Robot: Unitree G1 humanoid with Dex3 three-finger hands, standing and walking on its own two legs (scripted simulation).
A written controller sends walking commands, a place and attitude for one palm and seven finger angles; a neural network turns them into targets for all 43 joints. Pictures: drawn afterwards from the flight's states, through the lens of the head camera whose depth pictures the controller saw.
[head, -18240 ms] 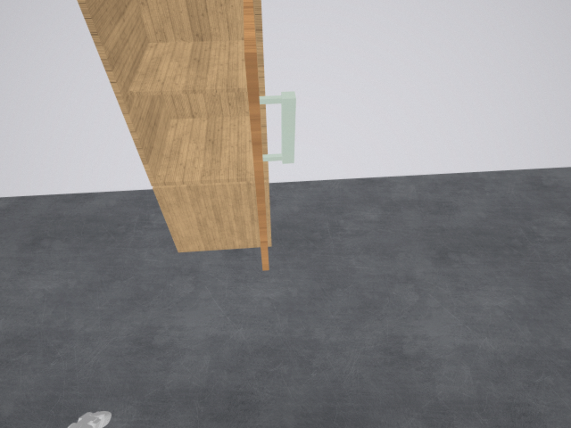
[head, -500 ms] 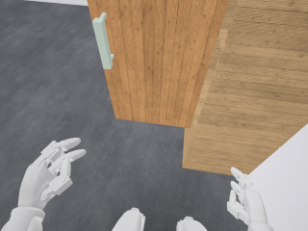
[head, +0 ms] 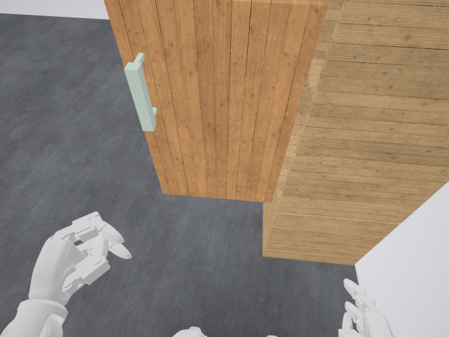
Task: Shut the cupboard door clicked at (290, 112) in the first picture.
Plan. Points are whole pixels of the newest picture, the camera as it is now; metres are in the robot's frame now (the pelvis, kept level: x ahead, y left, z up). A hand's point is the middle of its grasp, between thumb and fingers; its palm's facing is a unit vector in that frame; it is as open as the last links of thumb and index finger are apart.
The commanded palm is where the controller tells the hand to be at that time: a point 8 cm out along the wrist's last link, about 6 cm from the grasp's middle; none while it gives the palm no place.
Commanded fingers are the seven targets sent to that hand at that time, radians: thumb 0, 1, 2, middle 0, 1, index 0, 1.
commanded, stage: raise the hand and make a fist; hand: left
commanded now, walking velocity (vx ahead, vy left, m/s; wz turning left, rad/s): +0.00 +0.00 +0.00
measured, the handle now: (145, 93) +0.54 +0.20 +0.13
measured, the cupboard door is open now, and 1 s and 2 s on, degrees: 90 90 90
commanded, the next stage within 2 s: bring the fist close to the handle in 0.92 s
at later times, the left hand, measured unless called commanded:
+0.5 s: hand (92, 236) +0.23 +0.20 +0.13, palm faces +0.00 -1.00 -0.06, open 3.1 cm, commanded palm +0.20 +0.25 +0.14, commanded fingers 0.00 0.90 0.90 -1.30 -1.50 -1.30 -1.50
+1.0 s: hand (107, 236) +0.23 +0.18 +0.13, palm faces +0.01 -1.00 -0.06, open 3.1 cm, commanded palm +0.20 +0.23 +0.14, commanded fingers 0.00 0.90 0.90 -1.30 -1.50 -1.30 -1.50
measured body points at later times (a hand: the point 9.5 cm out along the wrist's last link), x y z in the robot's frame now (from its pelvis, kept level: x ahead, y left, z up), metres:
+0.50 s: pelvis +0.01 +0.00 +0.02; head +0.01 +0.00 +0.47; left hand +0.22 +0.25 +0.13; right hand +0.19 -0.21 -0.04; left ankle +0.01 +0.10 -0.69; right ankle +0.00 -0.11 -0.69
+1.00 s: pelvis +0.01 -0.01 +0.03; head +0.01 -0.03 +0.48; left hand +0.22 +0.23 +0.14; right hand +0.19 -0.24 -0.04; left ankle +0.01 +0.10 -0.69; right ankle +0.00 -0.11 -0.69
